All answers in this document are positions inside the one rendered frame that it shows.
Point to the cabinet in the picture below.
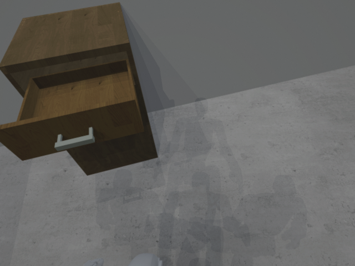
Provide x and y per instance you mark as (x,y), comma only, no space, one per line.
(68,40)

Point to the drawer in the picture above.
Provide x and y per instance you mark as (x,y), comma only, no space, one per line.
(101,96)

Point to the handle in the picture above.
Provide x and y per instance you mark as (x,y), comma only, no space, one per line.
(79,141)

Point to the left robot thigh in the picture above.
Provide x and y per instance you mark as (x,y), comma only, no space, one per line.
(146,259)

